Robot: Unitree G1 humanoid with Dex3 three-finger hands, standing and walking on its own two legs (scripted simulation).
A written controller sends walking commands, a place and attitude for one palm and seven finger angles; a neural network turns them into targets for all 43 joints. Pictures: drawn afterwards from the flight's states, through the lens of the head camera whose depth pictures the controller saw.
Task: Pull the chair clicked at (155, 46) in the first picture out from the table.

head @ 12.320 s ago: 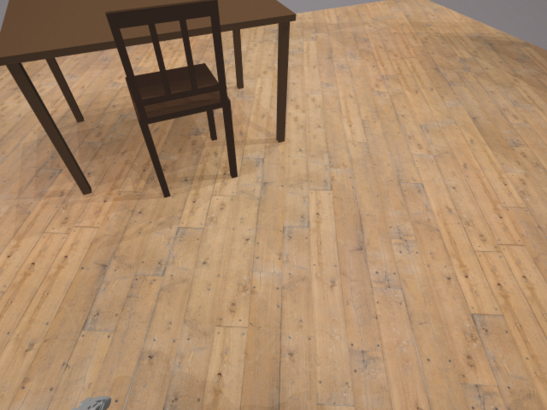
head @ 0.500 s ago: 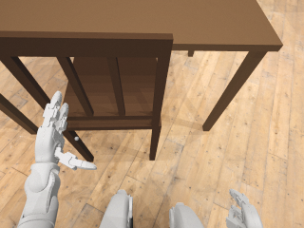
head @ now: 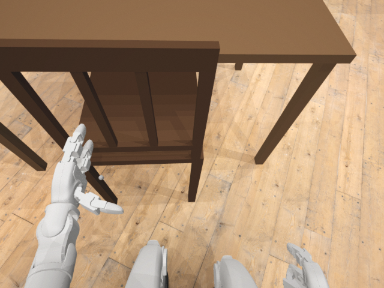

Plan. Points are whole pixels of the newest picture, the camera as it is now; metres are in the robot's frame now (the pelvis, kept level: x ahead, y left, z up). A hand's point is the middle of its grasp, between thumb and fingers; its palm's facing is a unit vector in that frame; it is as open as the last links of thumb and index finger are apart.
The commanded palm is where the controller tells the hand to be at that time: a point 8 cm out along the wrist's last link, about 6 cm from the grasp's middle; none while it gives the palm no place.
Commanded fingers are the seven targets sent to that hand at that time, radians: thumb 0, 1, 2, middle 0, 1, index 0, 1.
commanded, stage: aim the fingers beside a spindle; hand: left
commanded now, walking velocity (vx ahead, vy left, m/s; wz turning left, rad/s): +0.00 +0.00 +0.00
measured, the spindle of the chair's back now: (99, 114) +0.47 +0.22 +0.03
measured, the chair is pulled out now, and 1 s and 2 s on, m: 0.00 0.00 0.00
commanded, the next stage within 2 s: push the fingers through the gap in 1.84 s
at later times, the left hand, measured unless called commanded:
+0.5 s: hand (97, 173) +0.33 +0.19 +0.03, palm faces +0.07 -1.00 -0.05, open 17.0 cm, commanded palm +0.30 +0.25 +0.03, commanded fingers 0.00 -0.50 0.30 -0.06 -0.08 -0.06 -0.08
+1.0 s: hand (92, 176) +0.33 +0.21 +0.01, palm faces +0.09 -1.00 -0.04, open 17.0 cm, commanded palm +0.30 +0.25 +0.02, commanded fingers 0.00 -0.50 0.30 -0.06 -0.08 -0.06 -0.08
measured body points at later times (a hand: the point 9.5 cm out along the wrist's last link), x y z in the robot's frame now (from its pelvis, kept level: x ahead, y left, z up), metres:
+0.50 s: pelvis +0.00 +0.00 +0.00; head +0.11 +0.03 +0.44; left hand +0.32 +0.25 +0.04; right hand +0.16 -0.24 -0.10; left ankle +0.06 +0.11 -0.62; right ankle -0.01 -0.13 -0.62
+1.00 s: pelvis +0.00 +0.00 +0.00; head +0.10 +0.02 +0.44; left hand +0.32 +0.27 +0.01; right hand +0.15 -0.25 -0.10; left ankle +0.06 +0.11 -0.62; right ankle -0.01 -0.13 -0.62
